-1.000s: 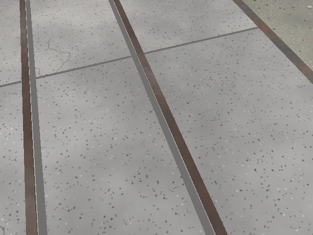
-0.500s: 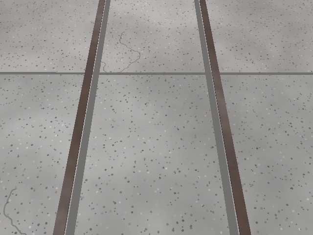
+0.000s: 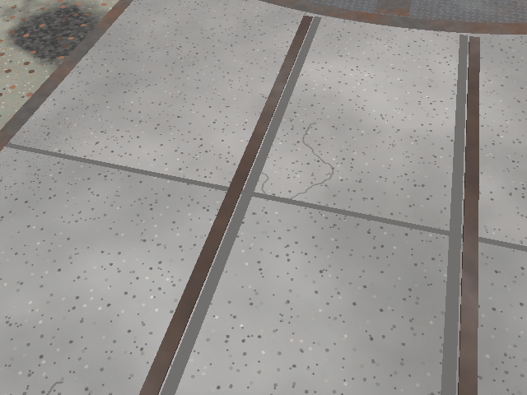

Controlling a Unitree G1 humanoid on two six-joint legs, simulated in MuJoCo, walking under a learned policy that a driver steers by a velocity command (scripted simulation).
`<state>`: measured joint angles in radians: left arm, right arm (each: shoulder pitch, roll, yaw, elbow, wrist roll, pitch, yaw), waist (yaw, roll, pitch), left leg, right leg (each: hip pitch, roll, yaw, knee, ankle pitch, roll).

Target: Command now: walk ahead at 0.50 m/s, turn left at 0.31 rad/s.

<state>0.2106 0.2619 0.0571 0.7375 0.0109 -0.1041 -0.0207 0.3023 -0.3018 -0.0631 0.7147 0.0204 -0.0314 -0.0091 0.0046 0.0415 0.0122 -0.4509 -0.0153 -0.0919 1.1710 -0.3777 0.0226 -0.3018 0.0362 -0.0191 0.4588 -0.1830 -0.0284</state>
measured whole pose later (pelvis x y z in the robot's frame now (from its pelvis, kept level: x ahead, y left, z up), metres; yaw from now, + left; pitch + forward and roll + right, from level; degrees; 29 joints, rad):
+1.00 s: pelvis +0.53 +0.00 -0.01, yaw -16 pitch +1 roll +0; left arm 0.18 0.30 0.07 0.70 -0.02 -0.05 -0.04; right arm 0.25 -0.29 -0.05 0.80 0.01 -0.10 0.00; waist -0.01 0.00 0.06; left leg -0.34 0.04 -0.02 1.21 -0.42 0.00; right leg -0.40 0.09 -0.01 0.55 -0.18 -0.10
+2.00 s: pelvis +1.00 -0.23 +0.00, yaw -36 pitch +1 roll +0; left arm 0.17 0.25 0.05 0.67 0.00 -0.07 -0.02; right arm 0.32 -0.31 -0.06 0.88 0.03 -0.06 0.01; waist -0.03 0.03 0.05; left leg -0.41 0.07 -0.04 1.15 -0.39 0.01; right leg -0.33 -0.01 -0.08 0.50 -0.19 -0.03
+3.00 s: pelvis +1.53 -0.44 +0.00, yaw -1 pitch +1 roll -1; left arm 0.14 0.27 0.06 0.73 0.01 -0.11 -0.02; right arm 0.33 -0.30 -0.06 0.74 0.02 -0.02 -0.02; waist -0.02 0.04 0.02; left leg -0.38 -0.04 -0.11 1.17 -0.42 0.02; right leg -0.35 0.04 -0.02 0.50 -0.18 -0.02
